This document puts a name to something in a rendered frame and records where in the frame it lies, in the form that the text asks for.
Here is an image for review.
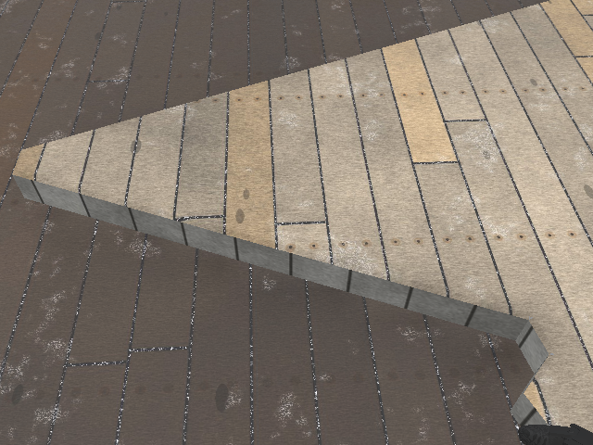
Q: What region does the right robot hand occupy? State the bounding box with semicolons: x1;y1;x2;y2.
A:
518;424;593;445

